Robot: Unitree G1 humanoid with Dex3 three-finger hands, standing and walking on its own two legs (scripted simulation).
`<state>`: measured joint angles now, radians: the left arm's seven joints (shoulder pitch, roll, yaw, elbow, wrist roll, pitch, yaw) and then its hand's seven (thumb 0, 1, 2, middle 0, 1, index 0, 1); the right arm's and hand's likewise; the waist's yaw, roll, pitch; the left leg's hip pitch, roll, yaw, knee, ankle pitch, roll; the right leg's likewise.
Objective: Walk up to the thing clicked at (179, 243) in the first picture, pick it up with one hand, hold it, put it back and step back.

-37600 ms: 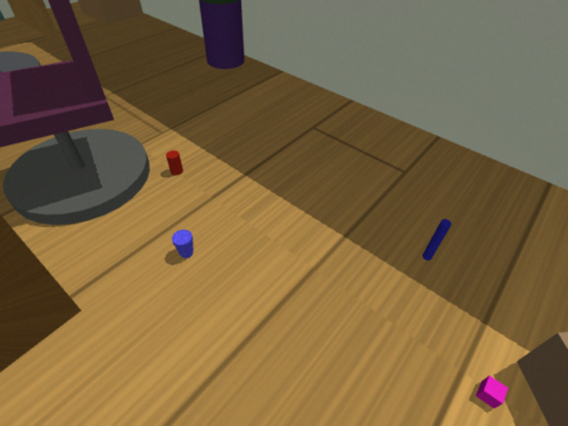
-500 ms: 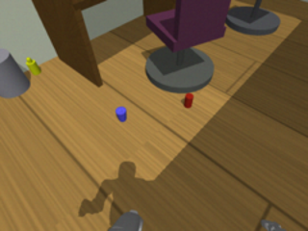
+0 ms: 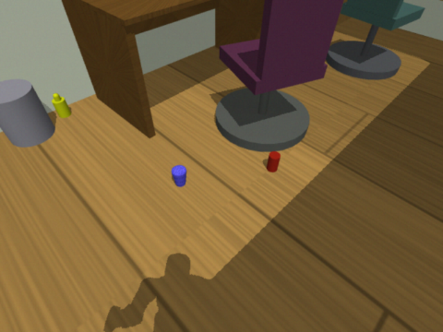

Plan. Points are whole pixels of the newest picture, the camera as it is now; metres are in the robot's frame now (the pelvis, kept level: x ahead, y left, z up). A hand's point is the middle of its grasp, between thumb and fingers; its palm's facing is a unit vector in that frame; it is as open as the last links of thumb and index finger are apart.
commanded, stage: step back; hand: left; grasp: from above
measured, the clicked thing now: (179, 177) +1.05 +0.24 -0.70
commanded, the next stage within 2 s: stand in 0.58 s
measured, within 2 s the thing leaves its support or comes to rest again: neither
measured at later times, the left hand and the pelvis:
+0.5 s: hand out of the picture +0.14 +0.29 -0.14, palm faces +0.00 -0.94 -0.34, open 7.4 cm; pelvis +0.05 +0.03 +0.01, yaw -1 degrees
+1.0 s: hand out of the picture +0.13 +0.27 -0.13, palm faces -0.05 -0.94 -0.33, open 7.4 cm; pelvis +0.04 +0.03 +0.02, yaw -1 degrees
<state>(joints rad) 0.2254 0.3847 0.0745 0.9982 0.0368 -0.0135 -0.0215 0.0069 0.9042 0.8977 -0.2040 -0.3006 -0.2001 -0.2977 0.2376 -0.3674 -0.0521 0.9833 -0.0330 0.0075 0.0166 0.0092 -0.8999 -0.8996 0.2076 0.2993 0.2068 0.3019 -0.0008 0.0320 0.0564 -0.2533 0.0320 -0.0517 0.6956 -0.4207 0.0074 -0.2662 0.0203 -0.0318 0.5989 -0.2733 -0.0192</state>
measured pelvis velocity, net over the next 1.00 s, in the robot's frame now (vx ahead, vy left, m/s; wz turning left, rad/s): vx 0.04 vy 0.03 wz -0.02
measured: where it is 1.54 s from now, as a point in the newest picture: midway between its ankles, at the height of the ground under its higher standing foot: outside the picture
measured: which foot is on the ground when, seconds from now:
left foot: up 0.00-0.18, down 0.20-1.00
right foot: down 0.00-1.00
